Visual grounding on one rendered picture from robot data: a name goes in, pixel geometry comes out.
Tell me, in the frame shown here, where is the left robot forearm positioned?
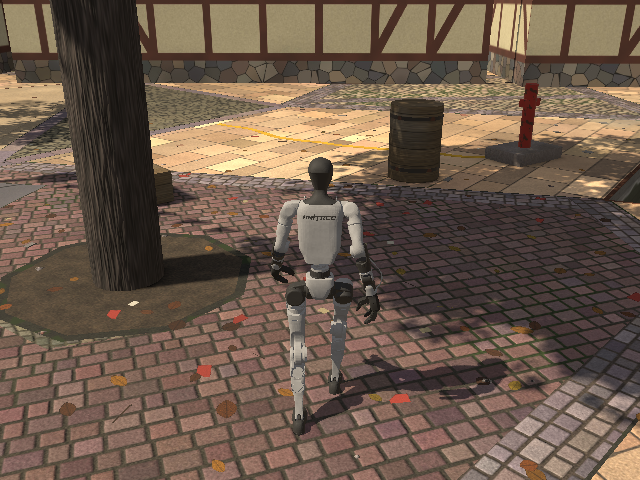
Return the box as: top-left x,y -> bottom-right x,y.
271,238 -> 285,270

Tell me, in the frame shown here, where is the right robot foot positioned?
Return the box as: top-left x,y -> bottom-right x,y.
328,370 -> 342,395

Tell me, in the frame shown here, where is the robot left hand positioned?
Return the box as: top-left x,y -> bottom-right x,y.
271,265 -> 295,283

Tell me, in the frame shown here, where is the left robot upper arm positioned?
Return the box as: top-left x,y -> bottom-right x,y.
274,200 -> 300,253

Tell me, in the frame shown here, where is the right robot forearm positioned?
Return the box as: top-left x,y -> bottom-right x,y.
356,243 -> 377,296

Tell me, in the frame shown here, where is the robot right hand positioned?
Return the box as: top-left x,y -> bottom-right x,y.
356,293 -> 380,324

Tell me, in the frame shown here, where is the left robot shin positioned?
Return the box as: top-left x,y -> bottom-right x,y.
290,347 -> 305,420

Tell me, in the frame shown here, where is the right robot upper arm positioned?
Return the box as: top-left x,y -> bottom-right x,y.
341,201 -> 366,259

